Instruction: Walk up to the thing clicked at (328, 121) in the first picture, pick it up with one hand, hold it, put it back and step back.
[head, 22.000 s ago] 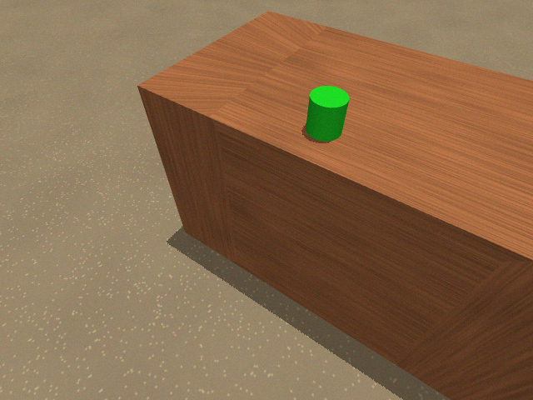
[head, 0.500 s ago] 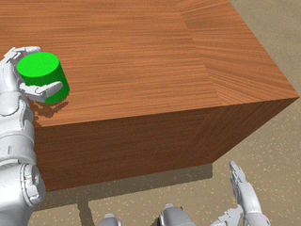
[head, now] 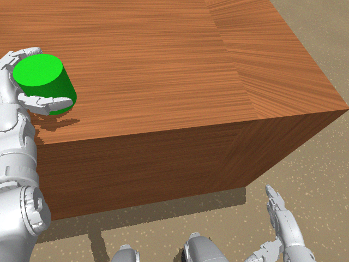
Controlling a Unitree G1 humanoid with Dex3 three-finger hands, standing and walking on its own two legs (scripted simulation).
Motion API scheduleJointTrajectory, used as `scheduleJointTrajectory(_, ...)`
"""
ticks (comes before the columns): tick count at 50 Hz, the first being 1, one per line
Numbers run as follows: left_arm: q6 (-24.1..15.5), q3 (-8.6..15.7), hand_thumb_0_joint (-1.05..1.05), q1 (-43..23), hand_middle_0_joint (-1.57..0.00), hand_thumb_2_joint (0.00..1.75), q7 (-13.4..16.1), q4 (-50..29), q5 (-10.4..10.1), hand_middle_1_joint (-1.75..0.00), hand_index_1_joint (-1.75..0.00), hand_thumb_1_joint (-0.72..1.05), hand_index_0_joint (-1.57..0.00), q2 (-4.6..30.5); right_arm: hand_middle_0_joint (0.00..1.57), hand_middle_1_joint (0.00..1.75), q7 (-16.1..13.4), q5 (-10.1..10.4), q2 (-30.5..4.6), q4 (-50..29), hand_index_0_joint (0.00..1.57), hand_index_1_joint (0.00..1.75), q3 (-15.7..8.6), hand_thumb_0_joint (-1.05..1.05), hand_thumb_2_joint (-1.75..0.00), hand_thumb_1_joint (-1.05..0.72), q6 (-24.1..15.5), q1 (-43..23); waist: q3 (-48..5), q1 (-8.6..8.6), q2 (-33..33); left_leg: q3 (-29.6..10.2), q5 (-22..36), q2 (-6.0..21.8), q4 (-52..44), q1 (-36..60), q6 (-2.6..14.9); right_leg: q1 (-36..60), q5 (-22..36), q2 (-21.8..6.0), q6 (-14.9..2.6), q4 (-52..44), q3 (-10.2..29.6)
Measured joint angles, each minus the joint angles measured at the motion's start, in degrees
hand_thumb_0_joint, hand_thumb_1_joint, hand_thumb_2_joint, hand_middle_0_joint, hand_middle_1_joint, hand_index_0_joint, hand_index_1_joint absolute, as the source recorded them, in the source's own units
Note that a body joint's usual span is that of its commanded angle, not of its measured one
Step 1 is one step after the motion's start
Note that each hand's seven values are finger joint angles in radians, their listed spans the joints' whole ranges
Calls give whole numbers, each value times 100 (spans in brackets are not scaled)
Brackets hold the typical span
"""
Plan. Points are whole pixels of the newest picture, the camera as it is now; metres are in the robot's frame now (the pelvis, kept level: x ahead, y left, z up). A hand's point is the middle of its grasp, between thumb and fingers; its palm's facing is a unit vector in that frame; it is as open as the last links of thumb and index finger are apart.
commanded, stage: open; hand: left
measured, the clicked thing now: (48, 85) +0.50 +0.22 +0.08
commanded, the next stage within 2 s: withdraw in 0.06 s
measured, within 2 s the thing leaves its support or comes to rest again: neither
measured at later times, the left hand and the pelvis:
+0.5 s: hand out of the picture +0.51 +0.27 +0.18, palm faces +0.30 -0.95 +0.00, open 17.5 cm; pelvis +0.01 +0.00 +0.01, yaw +0 degrees
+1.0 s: hand out of the picture +0.44 +0.40 +0.18, palm faces +0.51 -0.81 -0.28, open 17.6 cm; pelvis +0.02 +0.00 +0.03, yaw +0 degrees
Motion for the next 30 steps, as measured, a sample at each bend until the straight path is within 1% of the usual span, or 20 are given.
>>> scheduleJointTrajectory(4, 10, 28, -1, 42, -56, 38, -1, -65, -13, -52, -52, -60, -57, -15, 6, 5, -10, 9, -10, -44, 6, 5, -3, -1, -5, 50, 19, 21, 10, -11, -2, 3, -6, 6, -10, 17, -8, 9, -10, 5, -7, 3, 3)
scheduleJointTrajectory(9, -8, 71, -1, 66, -44, 23, -23, -95, -19, -37, -37, -61, -45, 12, 6, 5, -14, 16, -18, -23, 6, 5, -16, -1, -5, 50, 59, 29, 4, -30, -2, 0, -24, 13, -6, 30, -17, 16, -31, 12, -15, 15, -1)
scheduleJointTrajectory(14, 23, 123, -1, 62, -30, 14, -6, -93, 36, -24, -24, -61, -30, 67, 6, 5, -23, 30, -48, -135, 6, 5, -37, -1, -5, 50, 135, 11, 20, -43, -5, 4, -33, 9, -13, 52, -15, 31, -49, 8, -14, 25, 3)
scheduleJointTrajectory(18, 132, 277, -1, 38, -19, 10, -55, -246, 36, -16, -16, -61, -20, 168, 6, 5, -59, 74, -94, -285, 6, 5, -63, -1, -5, 51, 172, 17, 30, -70, -35, 4, -31, 10, -66, 163, -16, 142, -48, 7, -12, -29, 0)
scheduleJointTrajectory(21, 290, 328, -1, -44, -14, 9, -96, -405, 74, -13, -13, -61, -15, 326, 6, 5, -84, 105, -128, -307, 6, 5, -89, -1, -5, 51, 175, 52, -5, -70, -54, -3, -21, 21, -146, 297, -25, 287, -30, 16, -19, -127, -9)
scheduleJointTrajectory(24, 519, 325, -2, -255, -11, 8, -149, -446, 118, -10, -10, -61, -11, 573, 6, 5, -95, 141, -145, -181, 6, 5, -105, -1, -5, 51, 167, 60, -61, -57, -47, -11, -1, 40, -258, 464, -36, 470, 6, 32, -29, -271, -21)
scheduleJointTrajectory(27, 791, 259, -1, -582, -8, 7, -239, -250, 119, -8, -8, -61, -9, 881, 6, 5, -104, 193, -147, 95, 6, 5, -128, -1, -5, 51, 145, 29, -110, -27, -1, -8, 34, 48, -392, 628, -31, 644, 55, 38, -30, -429, -22)
scheduleJointTrajectory(30, 1078, 181, -1, -905, -7, 6, -431, 153, 119, -7, -7, -61, -8, 1197, 6, 5, -118, 252, -163, 300, 6, 5, -112, -1, -5, 52, 125, 8, -132, 7, 81, 9, 76, 37, -512, 753, -9, 770, 100, 26, -15, -554, -8)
